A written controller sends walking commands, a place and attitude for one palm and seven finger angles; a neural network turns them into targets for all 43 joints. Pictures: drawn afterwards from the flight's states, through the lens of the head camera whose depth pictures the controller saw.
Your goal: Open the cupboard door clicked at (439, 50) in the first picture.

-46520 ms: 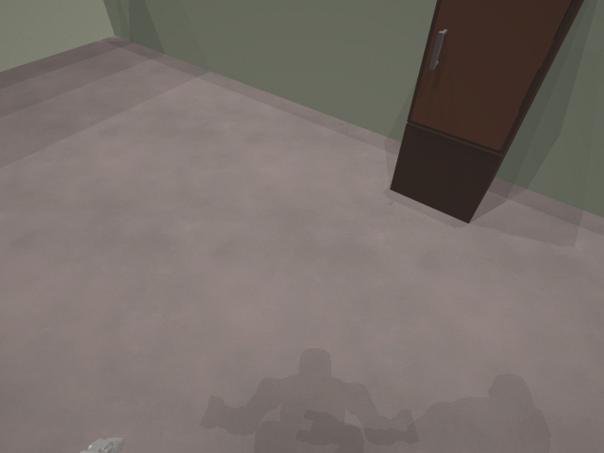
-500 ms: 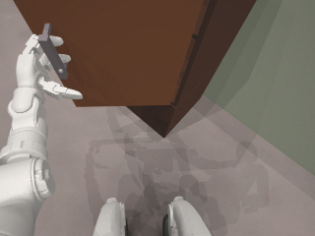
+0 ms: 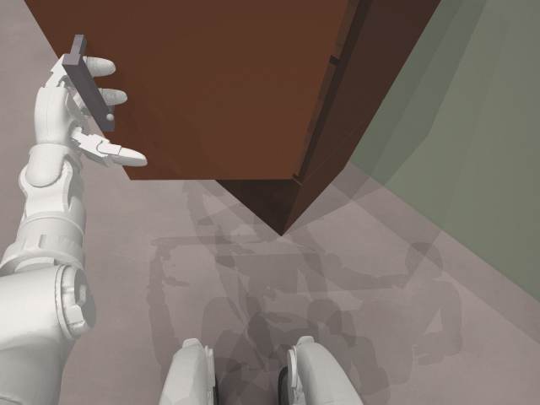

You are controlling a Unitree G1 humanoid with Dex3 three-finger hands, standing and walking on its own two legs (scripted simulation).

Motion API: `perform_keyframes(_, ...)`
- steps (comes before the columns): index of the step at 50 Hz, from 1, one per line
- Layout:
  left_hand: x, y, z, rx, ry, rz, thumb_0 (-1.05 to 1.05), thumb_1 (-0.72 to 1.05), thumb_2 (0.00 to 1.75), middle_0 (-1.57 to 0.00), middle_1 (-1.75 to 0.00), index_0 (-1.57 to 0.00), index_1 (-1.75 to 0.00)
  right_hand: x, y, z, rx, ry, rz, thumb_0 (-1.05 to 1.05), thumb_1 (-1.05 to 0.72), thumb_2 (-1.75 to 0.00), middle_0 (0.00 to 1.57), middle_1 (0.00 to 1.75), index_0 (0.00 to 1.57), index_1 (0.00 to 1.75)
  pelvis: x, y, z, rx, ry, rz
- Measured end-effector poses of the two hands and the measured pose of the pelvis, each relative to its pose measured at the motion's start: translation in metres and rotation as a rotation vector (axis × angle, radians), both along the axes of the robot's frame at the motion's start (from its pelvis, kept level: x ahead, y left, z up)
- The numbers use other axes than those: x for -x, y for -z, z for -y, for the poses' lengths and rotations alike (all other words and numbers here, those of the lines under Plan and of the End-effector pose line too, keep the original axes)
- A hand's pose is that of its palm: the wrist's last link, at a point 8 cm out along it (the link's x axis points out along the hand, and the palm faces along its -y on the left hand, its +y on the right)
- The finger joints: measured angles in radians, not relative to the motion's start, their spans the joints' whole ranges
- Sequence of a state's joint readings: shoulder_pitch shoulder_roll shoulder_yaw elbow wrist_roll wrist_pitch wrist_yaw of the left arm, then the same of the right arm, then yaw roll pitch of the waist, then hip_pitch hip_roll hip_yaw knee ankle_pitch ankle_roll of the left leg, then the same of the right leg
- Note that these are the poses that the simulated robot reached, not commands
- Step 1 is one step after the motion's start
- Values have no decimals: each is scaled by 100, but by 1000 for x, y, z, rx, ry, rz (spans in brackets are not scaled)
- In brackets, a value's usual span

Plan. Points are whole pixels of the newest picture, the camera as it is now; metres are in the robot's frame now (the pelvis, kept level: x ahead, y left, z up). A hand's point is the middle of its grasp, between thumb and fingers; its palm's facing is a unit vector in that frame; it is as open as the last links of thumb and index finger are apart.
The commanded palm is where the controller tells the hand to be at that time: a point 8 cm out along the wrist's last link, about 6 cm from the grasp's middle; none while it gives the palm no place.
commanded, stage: slide the fingers in behind the handle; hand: left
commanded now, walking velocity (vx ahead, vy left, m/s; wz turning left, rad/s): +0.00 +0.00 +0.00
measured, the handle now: (94, 87) +0.55 +0.22 +0.07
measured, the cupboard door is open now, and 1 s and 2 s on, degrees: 44 44 92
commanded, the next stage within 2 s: close the thumb around the handle in 0.08 s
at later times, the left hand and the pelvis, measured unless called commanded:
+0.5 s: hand (109, 118) +0.50 +0.20 +0.07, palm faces +0.01 -1.00 -0.01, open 11.1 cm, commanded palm +0.48 +0.23 +0.06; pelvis +0.00 +0.01 +0.00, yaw -1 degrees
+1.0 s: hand (111, 117) +0.50 +0.19 +0.07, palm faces +0.03 -1.00 -0.01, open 5.4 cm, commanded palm +0.48 +0.24 +0.06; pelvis +0.01 +0.01 +0.00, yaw +0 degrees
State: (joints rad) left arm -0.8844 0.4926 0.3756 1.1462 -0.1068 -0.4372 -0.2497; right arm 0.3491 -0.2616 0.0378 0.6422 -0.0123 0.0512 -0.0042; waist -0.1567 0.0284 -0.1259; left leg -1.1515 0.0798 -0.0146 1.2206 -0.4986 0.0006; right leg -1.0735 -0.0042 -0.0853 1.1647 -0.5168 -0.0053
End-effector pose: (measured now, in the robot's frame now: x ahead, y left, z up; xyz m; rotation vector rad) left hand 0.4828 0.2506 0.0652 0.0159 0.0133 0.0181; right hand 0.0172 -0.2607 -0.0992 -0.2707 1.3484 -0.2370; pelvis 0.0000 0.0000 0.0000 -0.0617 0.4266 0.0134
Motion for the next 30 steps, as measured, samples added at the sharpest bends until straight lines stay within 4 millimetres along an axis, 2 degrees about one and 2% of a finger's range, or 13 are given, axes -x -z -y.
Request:
perform_keyframes(15, 2, -2, 2, 16, 14, 13, -2, -45, 32, -31, -121, -31, -122, 0, -3, -8, -6, 16, 8, 1, -91, -89, 20, 30, 21, 30, -3, -3, -6, 1, 10, 8)
perform_keyframes(21, 3, -1, 0, 15, 3, 3, -1, -25, 40, -32, -123, -32, -123, -2, -5, -11, -9, 19, 19, 1, -91, -89, 20, 30, 21, 30, -4, -4, -8, 0, 11, 14)
perform_keyframes(30, 4, -1, 1, 13, 9, 19, -1, 20, 60, -35, -128, -35, -128, -2, -4, -12, -10, 15, 10, 1, -91, -89, 20, 30, 21, 30, -4, -4, -10, 1, 11, 13)
